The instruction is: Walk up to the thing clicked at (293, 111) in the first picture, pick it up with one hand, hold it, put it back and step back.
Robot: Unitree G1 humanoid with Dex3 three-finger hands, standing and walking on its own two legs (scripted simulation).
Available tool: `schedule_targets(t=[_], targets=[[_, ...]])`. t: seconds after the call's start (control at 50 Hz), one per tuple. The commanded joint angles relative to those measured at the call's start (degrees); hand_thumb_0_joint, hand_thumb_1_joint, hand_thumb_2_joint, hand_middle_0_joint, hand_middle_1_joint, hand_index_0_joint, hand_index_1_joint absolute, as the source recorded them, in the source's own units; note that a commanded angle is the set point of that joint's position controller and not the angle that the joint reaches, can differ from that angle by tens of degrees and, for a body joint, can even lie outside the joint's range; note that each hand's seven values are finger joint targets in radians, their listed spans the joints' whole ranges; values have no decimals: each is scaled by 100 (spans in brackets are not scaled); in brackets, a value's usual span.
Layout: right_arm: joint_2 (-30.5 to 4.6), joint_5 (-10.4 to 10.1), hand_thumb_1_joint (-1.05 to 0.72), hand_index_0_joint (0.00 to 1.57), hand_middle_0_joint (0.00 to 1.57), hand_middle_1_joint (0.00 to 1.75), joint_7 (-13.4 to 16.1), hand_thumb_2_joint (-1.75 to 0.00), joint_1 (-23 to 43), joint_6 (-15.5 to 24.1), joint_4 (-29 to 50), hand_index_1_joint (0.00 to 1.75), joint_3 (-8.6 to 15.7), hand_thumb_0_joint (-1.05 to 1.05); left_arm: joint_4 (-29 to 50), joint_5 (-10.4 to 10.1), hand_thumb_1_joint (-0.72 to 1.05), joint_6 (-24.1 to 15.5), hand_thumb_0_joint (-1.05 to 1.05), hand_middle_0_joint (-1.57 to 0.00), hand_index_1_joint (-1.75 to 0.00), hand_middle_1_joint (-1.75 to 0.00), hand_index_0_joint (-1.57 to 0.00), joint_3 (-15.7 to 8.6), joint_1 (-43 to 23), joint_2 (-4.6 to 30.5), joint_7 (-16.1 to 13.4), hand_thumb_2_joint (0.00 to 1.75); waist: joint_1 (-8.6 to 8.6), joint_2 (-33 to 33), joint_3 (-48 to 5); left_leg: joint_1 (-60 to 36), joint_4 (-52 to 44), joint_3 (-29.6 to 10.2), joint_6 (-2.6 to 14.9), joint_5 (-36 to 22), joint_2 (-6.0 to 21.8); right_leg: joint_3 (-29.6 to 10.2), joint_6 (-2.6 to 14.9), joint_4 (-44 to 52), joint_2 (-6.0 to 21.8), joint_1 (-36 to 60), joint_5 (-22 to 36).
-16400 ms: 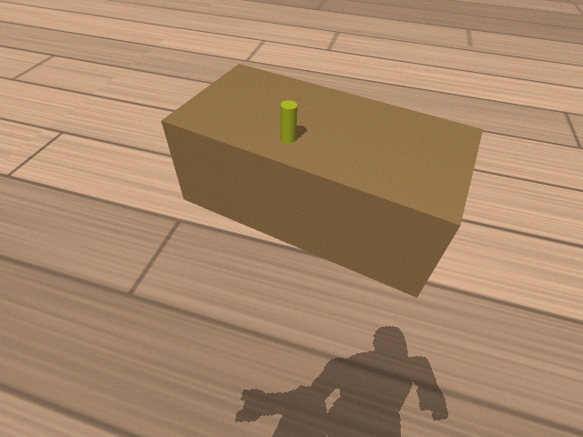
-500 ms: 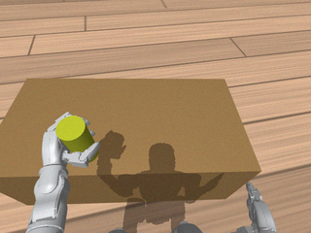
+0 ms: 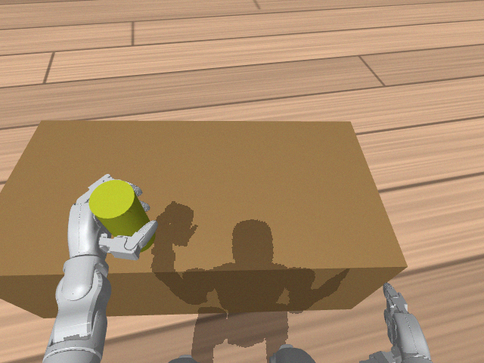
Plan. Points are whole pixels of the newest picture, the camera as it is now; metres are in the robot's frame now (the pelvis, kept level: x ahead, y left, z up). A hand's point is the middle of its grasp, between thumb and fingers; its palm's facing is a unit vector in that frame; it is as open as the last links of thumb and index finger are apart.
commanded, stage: hold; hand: left
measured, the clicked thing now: (127, 220) +0.33 +0.17 +0.06
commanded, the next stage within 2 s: crouch in 1.38 s
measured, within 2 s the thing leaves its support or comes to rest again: neither
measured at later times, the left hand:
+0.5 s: hand (131, 218) +0.33 +0.17 +0.06, palm faces +0.13 -0.99 +0.01, open 8.5 cm
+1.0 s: hand (130, 219) +0.33 +0.17 +0.06, palm faces +0.14 -0.99 +0.01, open 8.5 cm
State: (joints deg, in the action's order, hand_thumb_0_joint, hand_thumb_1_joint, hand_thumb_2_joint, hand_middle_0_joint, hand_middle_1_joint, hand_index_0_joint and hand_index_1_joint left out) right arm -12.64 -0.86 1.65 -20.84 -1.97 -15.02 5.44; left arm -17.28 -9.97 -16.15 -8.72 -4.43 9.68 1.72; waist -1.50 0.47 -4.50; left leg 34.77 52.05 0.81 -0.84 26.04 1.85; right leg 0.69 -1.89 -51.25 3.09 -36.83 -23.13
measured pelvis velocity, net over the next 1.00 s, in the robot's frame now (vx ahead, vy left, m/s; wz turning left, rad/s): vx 0.00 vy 0.00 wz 0.00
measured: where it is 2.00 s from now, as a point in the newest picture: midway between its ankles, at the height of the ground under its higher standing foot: outside the picture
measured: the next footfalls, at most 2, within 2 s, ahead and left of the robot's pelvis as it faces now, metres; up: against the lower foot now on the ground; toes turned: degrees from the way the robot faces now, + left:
none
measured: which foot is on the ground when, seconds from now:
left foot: down 0.00-1.00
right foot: down 0.00-1.00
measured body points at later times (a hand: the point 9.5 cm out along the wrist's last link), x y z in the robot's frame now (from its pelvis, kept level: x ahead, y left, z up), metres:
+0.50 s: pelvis +0.00 +0.00 +0.00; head +0.05 +0.00 +0.45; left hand +0.32 +0.22 +0.06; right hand +0.16 -0.27 -0.05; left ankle +0.00 +0.13 -0.69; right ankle +0.02 -0.14 -0.69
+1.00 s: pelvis +0.00 +0.00 +0.00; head +0.04 +0.00 +0.45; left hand +0.32 +0.22 +0.06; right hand +0.16 -0.27 -0.05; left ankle +0.00 +0.13 -0.69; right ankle +0.02 -0.14 -0.69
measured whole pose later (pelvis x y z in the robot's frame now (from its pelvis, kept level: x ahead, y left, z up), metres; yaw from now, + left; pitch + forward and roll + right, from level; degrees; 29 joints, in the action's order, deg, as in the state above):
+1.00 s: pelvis +0.00 +0.00 +0.00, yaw +0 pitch +9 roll +0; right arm -13.0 -0.8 1.5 -20.7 -2.5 -15.0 5.9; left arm -19.9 -10.0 -17.9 -9.4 -5.0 9.9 2.0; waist -1.7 0.7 -4.6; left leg 34.2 51.4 0.7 -1.1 25.8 1.9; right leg 0.7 -1.6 -51.0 3.0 -36.5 -23.1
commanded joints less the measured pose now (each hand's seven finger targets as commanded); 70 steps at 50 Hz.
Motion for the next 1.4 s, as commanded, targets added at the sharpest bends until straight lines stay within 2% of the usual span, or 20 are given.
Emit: schedule_targets(t=[0.0, 0.04, 0.08, 0.12, 0.16, 0.28, 0.32, 0.36, 0.52, 0.64, 0.7, 0.72, 0.82, 0.84, 0.94, 1.0, 1.02, 1.06, 1.24, 1.38], targets=[[-908, -14, 54, 5, 5, 5, 96, -5, 208, 293, 994, 5, 556, 0, 1260, -25, 24, -418, 0, -132, -146, -146, -135, -197, -1277, 614, 16, 129, -47, 53, -1580, -633, -864, 32, 56, -1400, -158, 97, 149, 688, -220, 1011, 1436], [-660, -17, 55, 5, 5, 5, 65, -5, 127, 301, 755, 5, 280, 0, 1116, -33, 23, -404, 0, -131, -146, -147, -134, -158, -1361, 544, 12, 131, -2, -7, -1189, -506, -907, 14, 38, -1306, -142, 134, 164, 692, -232, 816, 1270], [-1034, -16, 54, 5, 5, 5, 89, -5, 271, 309, 1003, 5, 653, 0, 1292, -39, 23, -432, 0, -132, -146, -146, -135, -357, -1364, 751, -7, 130, -31, 134, -1392, -556, -904, 13, 51, -1299, -132, 126, 155, 715, -233, 949, 1291], [-759, -6, 55, 5, 5, 5, 54, -5, 165, 288, 1053, 5, 399, 0, 1401, -34, 23, -462, 0, -132, -147, -147, -135, -222, -1430, 603, 24, 130, 3, 56, -1573, -583, -844, 40, 56, -1470, -157, 108, 154, 689, -210, 1034, 1477], [-860, -3, 55, 5, 5, 5, 74, -5, 61, 274, 859, 5, 533, 0, 1107, -44, 22, -467, 0, -131, -146, -147, -134, -372, -1340, 725, 28, 131, -57, 93, -1428, -554, -813, 56, 58, -1523, -152, 107, 145, 683, -221, 947, 1531], [-615, 2, 55, 5, 5, 5, 40, -5, 166, 284, 942, 5, 263, 0, 1247, -31, 23, -541, 0, -131, -145, -146, -134, -316, -1401, 687, 48, 129, 18, -63, -1559, -616, -801, 63, 50, -1536, -170, 83, 150, 676, -206, 1023, 1542], [-944, 1, 54, 5, 5, 5, 82, -5, 200, 278, 925, 5, 574, 0, 1216, -41, 21, -547, 0, -131, -147, -146, -133, -354, -1438, 755, 33, 131, -80, 83, -1484, -598, -825, 51, 71, -1387, -162, 76, 135, 715, -217, 961, 1449], [-741, -4, 55, 5, 5, 5, 52, -5, 175, 294, 944, 5, 367, 0, 1231, -48, 21, -579, 0, -131, -146, -146, -133, -333, -1394, 704, 47, 130, -8, 78, -1432, -536, -810, 70, 90, -1211, -179, 67, 126, 765, -204, 973, 1295], [-758, 4, 55, 5, 5, 5, 54, -5, 154, 267, 900, 5, 392, 0, 1097, -26, 24, -561, 0, -129, -143, -144, -132, -203, -1438, 615, 56, 128, -59, 48, -1514, -587, -803, 37, 52, -1633, -151, 99, 154, 643, -207, 981, 1641], [-837, 12, 55, 5, 5, 5, 51, -5, 43, 252, 921, 5, 477, 0, 1068, 0, 23, -596, 0, -129, -145, -145, -132, -410, -1483, 826, 28, 131, 0, -33, -1461, -624, -877, 21, 33, -1449, -154, 128, 163, 684, -217, 938, 1399], [-730, 6, 55, 5, 5, 5, 16, -5, 53, 251, 926, 5, 378, 0, 1134, -47, 21, -577, 0, -129, -145, -145, -132, -185, -1381, 550, 77, 130, -10, -30, -1482, -612, -859, 38, 47, -1464, -166, 117, 160, 685, -225, 991, 1467], [-891, 2, 55, 5, 5, 5, 31, -5, 110, 256, 1012, 5, 532, 0, 1267, -70, 21, -591, 0, -130, -145, -145, -132, -372, -1406, 736, 54, 131, -1, 70, -1543, -609, -853, 50, 64, -1457, -170, 116, 146, 710, -224, 1042, 1471], [-744, -2, 55, 5, 5, 5, 41, -5, 291, 231, 1097, 5, 362, 0, 1120, -22, 19, -602, 0, -130, -145, -145, -133, -362, -1414, 745, 17, 129, 2, 80, -1546, -556, -794, 85, 83, -1405, -185, 48, 125, 749, -189, 1088, 1481], [-893, -4, 55, 5, 5, 5, 69, -5, 203, 231, 1079, 5, 526, 0, 1282, -47, 20, -619, 0, -130, -146, -145, -132, -499, -1521, 876, 1, 131, -38, 167, -1508, -589, -809, 86, 94, -1354, -178, 61, 113, 782, -196, 1078, 1444], [-721, 8, 55, 5, 5, 5, 38, -5, 122, 247, 872, 5, 352, 0, 934, -12, 23, -587, 0, -129, -144, -145, -132, -132, -1441, 540, 79, 130, -63, -20, -1307, -543, -914, 17, 30, -1356, -131, 126, 174, 665, -230, 813, 1310], [-912, 10, 55, 5, 5, 5, 48, -5, 209, 281, 997, 5, 521, 0, 1043, -24, 24, -620, 0, -131, -146, -146, -134, -221, -1598, 676, 92, 131, -85, -23, -1483, -597, -896, 8, 37, -1389, -131, 129, 173, 649, -234, 858, 1359], [-691, 17, 55, 5, 5, 5, 23, -5, 114, 256, 976, 5, 285, 0, 1050, -33, 23, -622, 0, -130, -145, -146, -133, -195, -1595, 620, 88, 131, -41, -76, -1503, -562, -861, 27, 49, -1337, -155, 116, 167, 674, -214, 909, 1331], [-933, 4, 55, 5, 5, 5, 49, -5, 165, 253, 954, 5, 551, 0, 1045, -24, 22, -631, 0, -129, -145, -145, -132, -348, -1489, 786, 47, 131, -21, -27, -1359, -530, -930, 37, 62, -1030, -169, 117, 166, 742, -232, 855, 1052], [-656, -5, 55, 5, 5, 5, 52, -5, 193, 256, 960, 5, 280, 0, 1164, -26, 21, -558, 0, -128, -144, -143, -131, -258, -1492, 707, 15, 129, 10, -118, -1583, -628, -849, 35, 26, -1731, -154, 109, 173, 630, -222, 1086, 1685], [-909, 2, 55, 5, 5, 5, 65, -5, 125, 245, 1058, 5, 500, 0, 910, -7, 24, -496, 0, -130, -144, -145, -133, -289, -1558, 725, 51, 130, -59, 98, -1533, -643, -893, 33, 61, -1442, -156, 107, 158, 737, -219, 1023, 1443]])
